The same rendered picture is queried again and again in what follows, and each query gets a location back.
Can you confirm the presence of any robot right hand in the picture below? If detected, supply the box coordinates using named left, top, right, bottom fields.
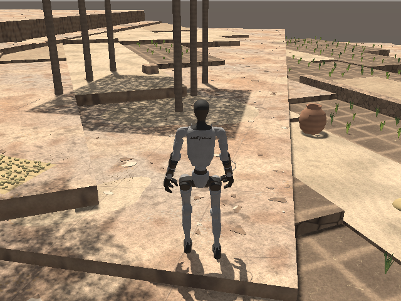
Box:
left=221, top=175, right=234, bottom=189

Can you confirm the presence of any robot left hand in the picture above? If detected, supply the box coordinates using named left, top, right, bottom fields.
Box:
left=164, top=177, right=178, bottom=193

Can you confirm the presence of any robot left upper arm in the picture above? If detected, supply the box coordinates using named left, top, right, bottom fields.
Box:
left=171, top=127, right=188, bottom=161

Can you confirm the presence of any left robot shin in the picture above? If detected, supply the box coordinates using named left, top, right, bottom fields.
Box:
left=182, top=205, right=191, bottom=245

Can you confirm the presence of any robot left forearm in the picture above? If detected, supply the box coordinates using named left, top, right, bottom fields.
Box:
left=165, top=152, right=178, bottom=179

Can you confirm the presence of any robot right forearm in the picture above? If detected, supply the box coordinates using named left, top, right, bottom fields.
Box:
left=222, top=153, right=233, bottom=177

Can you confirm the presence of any robot right upper arm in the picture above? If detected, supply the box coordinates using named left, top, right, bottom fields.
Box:
left=214, top=127, right=229, bottom=161

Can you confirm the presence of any left robot thigh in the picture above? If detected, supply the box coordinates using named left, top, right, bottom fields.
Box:
left=179, top=174, right=192, bottom=216

